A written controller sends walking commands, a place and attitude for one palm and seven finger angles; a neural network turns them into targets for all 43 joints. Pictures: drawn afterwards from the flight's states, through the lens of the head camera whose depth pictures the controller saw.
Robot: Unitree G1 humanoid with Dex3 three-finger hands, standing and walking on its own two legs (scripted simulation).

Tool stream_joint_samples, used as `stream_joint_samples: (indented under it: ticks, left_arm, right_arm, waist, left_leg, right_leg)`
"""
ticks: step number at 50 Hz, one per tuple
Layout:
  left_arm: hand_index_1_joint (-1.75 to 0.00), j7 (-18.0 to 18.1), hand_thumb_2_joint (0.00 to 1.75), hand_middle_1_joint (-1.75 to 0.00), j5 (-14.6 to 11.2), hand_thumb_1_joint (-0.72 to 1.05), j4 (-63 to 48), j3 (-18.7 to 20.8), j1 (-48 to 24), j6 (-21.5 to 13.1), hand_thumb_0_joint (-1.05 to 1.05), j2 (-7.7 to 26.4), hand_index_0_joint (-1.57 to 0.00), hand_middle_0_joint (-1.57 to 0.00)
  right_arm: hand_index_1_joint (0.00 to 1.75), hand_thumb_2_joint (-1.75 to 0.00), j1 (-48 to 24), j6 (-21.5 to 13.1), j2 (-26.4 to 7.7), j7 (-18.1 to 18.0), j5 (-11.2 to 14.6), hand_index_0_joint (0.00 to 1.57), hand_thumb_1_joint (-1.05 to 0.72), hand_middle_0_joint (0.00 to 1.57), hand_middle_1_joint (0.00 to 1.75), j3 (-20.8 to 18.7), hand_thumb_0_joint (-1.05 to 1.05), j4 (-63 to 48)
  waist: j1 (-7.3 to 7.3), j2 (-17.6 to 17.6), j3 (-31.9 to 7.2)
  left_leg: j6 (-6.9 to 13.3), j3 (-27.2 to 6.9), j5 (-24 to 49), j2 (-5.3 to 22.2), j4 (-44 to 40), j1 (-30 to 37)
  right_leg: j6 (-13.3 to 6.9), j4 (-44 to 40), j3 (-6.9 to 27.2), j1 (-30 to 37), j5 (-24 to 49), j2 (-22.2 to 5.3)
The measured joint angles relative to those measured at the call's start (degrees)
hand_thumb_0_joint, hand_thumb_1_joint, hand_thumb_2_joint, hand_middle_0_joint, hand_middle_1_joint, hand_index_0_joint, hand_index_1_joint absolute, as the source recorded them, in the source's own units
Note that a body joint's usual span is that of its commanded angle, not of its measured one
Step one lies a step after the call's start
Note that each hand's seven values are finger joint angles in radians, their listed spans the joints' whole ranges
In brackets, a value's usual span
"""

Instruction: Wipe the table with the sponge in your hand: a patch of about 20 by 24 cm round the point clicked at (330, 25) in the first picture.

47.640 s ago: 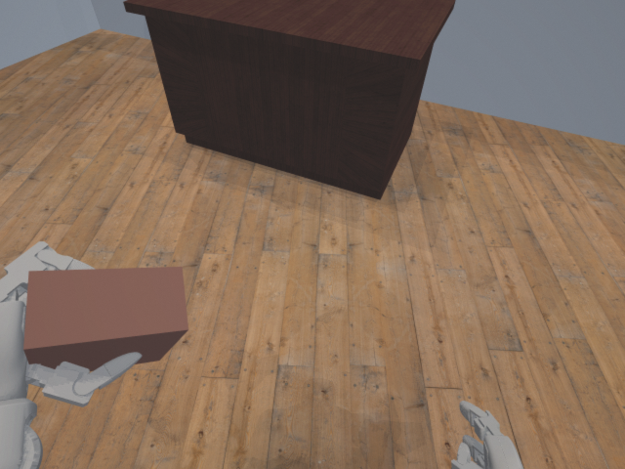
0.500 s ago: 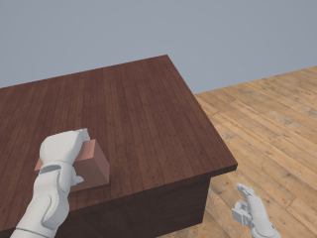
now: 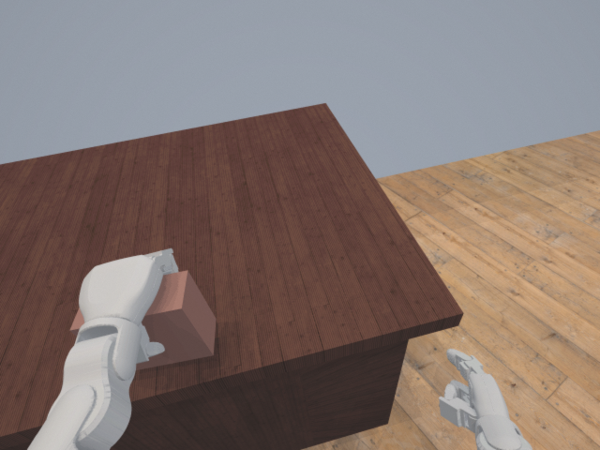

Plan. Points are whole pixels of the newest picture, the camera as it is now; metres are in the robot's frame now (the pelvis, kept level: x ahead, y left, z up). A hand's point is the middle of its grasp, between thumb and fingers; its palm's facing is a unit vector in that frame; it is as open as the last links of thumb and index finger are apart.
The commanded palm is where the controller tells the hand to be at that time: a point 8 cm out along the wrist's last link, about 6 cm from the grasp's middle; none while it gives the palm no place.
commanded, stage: lower the sponge onto the table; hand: left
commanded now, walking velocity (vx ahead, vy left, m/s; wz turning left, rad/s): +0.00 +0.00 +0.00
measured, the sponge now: (157, 331) +0.23 +0.26 +0.04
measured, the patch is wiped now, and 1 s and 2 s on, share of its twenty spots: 0.00 0.00 0.30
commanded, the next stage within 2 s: wipe forward along the first lane in 1.10 s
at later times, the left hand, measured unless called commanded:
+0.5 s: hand (150, 315) +0.24 +0.26 +0.07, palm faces -0.01 -0.11 -0.99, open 10.1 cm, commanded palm +0.21 +0.25 +0.14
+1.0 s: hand (159, 320) +0.24 +0.25 +0.06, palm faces -0.01 -0.10 -0.99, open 10.1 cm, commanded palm +0.22 +0.25 +0.11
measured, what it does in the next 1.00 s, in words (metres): stands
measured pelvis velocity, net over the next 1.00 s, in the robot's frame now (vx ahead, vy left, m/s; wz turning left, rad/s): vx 0.00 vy -0.01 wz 0.00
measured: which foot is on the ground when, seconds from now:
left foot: down 0.00-1.00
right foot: down 0.00-1.00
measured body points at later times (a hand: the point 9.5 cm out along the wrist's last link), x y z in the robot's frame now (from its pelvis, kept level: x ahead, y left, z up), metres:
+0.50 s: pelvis +0.00 +0.00 +0.00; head -0.01 -0.04 +0.45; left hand +0.24 +0.26 +0.12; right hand +0.25 -0.20 -0.09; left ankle +0.02 +0.10 -0.74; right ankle +0.01 -0.10 -0.74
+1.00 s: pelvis +0.00 -0.01 +0.00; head -0.01 -0.05 +0.45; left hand +0.24 +0.26 +0.11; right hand +0.25 -0.21 -0.09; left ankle +0.02 +0.10 -0.74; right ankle +0.01 -0.10 -0.74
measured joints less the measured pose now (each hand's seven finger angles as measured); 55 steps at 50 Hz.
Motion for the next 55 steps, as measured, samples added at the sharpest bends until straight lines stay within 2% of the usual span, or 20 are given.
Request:
stream_joint_samples:
  ticks: [11,15,20,33,42,55]
  left_arm:
    - [-1.34,-1.0,1.05,-1.34,0.7,-0.52,3.0,-1.4,-3.3,4.6,0.00,-1.1,-0.75,-0.73]
    - [-1.34,-1.5,1.05,-1.34,0.8,-0.52,3.6,-1.6,-2.8,3.7,0.00,-1.3,-0.75,-0.73]
    - [-1.34,-0.5,1.05,-1.34,0.9,-0.52,3.4,-1.0,-1.2,1.8,0.00,-1.1,-0.75,-0.73]
    - [-1.34,1.8,1.05,-1.34,0.6,-0.52,5.7,-0.2,-0.1,0.4,0.00,-1.5,-0.75,-0.73]
    - [-1.34,3.2,1.05,-1.34,1.0,-0.52,5.7,-0.8,1.6,-0.1,0.00,-2.6,-0.75,-0.73]
    - [-1.34,3.0,1.05,-1.34,1.9,-0.52,10.1,-0.9,-1.7,0.8,-0.01,-2.7,-0.75,-0.73]
  right_arm:
    - [0.30,-0.90,-1.8,1.4,1.0,0.8,0.4,0.20,-0.91,0.20,0.30,1.5,0.02,-0.5]
    - [0.30,-0.90,-1.7,1.6,0.7,0.7,0.2,0.20,-0.91,0.20,0.30,1.4,0.02,-0.8]
    - [0.30,-0.90,-0.7,1.4,0.3,0.6,0.0,0.20,-0.91,0.20,0.30,0.8,0.01,-0.7]
    - [0.30,-0.90,0.8,0.6,-0.2,0.3,0.2,0.20,-0.91,0.20,0.30,-0.3,0.02,0.2]
    - [0.30,-0.90,0.7,0.5,-0.1,0.6,0.2,0.20,-0.91,0.20,0.30,-0.5,0.02,0.0]
    - [0.30,-0.90,0.1,0.6,-0.1,-0.1,0.6,0.20,-0.91,0.20,0.30,-0.3,0.02,-0.1]
  waist:
    - [-0.54,0.0,-0.4]
    - [-0.60,-0.2,-0.3]
    - [-0.50,-0.5,-0.1]
    - [-0.99,-0.5,-0.4]
    - [-0.92,-0.3,-0.9]
    - [-1.04,-0.5,-1.2]
  left_leg:
    - [0.1,0.1,0.5,-0.2,-0.5,-0.1]
    - [0.1,0.1,0.4,-0.1,-0.3,-0.3]
    - [0.0,0.1,0.1,0.2,0.1,-0.5]
    - [-0.3,-0.1,-0.4,0.5,0.5,-1.0]
    - [-0.5,0.0,-0.7,0.7,0.9,-1.2]
    - [-0.8,-0.6,-0.9,0.9,1.6,-2.3]
  right_leg:
    - [0.1,-0.1,0.1,-0.3,0.3,-0.2]
    - [0.1,0.0,0.1,-0.5,0.3,-0.1]
    - [-0.1,0.0,0.2,-0.5,0.2,0.2]
    - [-0.4,0.1,0.0,-0.8,-0.1,0.5]
    - [-0.5,0.6,0.2,-1.1,-0.5,0.7]
    - [-0.9,1.1,-0.4,-2.0,-0.7,1.0]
